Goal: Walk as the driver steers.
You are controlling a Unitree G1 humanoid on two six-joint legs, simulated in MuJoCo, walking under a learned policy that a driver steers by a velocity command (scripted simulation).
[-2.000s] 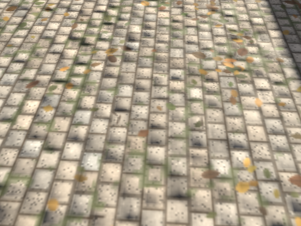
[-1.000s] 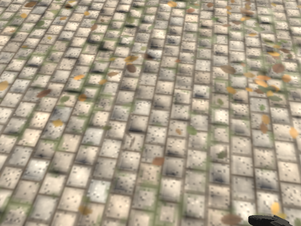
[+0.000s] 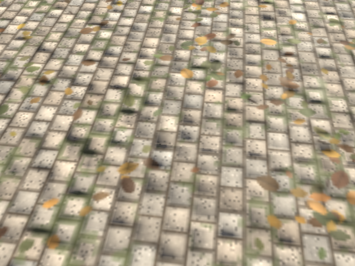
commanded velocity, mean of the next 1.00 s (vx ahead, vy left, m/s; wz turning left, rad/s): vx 0.50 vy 0.00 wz -0.37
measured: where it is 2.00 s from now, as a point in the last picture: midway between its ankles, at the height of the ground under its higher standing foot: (231, 197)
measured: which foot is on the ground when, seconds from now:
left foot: up 0.00-0.16, down 0.18-0.78, up 0.80-1.00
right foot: down 0.00-0.18, up 0.20-0.74, down 0.76-1.00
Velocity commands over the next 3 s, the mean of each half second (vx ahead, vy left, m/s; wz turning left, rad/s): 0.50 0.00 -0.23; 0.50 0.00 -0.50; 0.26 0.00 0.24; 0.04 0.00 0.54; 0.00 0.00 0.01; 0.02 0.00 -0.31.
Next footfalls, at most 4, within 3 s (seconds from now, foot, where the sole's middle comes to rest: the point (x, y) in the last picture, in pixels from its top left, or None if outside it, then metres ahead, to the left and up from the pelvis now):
0.18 left None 0.30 0.16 -0.78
0.76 right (231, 253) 0.56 -0.12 -0.78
1.26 left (212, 174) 0.91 -0.05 -0.78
1.74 right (262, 188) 0.85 -0.27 -0.78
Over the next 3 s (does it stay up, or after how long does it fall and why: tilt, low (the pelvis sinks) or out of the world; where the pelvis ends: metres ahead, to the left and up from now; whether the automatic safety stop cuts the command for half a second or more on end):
stays up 0.78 -0.15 -0.01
